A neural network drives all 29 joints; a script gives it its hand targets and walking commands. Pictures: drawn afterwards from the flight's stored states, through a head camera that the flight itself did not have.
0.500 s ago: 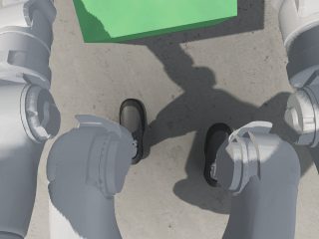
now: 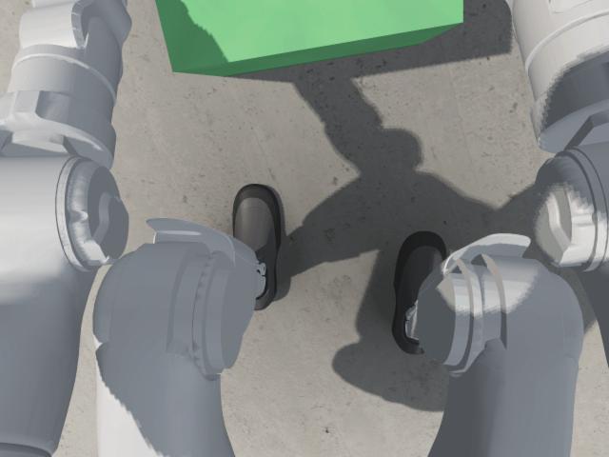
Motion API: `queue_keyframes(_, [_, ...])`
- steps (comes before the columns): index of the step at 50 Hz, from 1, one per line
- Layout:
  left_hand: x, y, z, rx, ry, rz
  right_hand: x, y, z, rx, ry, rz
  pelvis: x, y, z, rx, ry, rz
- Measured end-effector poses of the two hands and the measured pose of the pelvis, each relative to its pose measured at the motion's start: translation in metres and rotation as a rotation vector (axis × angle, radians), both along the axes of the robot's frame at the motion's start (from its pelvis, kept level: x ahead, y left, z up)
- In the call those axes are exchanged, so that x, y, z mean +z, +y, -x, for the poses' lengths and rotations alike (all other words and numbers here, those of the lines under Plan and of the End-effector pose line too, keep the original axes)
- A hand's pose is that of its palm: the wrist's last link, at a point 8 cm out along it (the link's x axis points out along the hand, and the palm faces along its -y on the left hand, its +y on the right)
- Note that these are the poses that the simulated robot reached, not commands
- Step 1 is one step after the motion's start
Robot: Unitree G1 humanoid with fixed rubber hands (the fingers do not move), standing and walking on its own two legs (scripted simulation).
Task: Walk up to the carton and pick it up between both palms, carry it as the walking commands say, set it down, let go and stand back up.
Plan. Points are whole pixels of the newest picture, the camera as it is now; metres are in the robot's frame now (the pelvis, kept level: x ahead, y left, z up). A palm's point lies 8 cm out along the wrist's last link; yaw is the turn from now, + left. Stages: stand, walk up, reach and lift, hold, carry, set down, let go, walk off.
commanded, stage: reach and lift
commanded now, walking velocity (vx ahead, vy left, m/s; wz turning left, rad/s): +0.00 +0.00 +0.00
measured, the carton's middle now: out of the picture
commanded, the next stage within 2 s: none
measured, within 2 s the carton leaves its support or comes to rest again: leaves its support in 1.00 s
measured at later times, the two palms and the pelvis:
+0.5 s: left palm out of the picture +0.53 +0.25 -0.19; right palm out of the picture +0.58 -0.09 -0.19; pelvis +0.01 +0.00 -0.01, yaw +0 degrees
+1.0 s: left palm out of the picture +0.54 +0.24 -0.18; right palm out of the picture +0.58 -0.10 -0.19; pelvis +0.00 +0.00 +0.00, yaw -1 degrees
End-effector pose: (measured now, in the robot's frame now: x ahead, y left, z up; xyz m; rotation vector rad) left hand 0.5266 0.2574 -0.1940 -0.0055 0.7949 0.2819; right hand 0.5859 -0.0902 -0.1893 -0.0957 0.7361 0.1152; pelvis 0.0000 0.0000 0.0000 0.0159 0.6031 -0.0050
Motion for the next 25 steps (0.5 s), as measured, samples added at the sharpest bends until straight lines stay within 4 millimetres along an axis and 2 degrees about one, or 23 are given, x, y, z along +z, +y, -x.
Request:
queue_keyframes(12, [0.0007,-0.0029,-0.0010,-0.002,0.013,-0.009,0.0006,-0.0006,0.0014,-0.010,-0.002,0.025,-0.0006,0.0012,-0.0008,-0.003,-0.007,0.003])
queue_keyframes(25, [0.0013,-0.0031,-0.0036,-0.043,0.036,0.021,-0.0025,-0.0045,0.0036,-0.028,0.014,-0.034,-0.0069,-0.0006,-0.0080,-0.013,-0.005,-0.007])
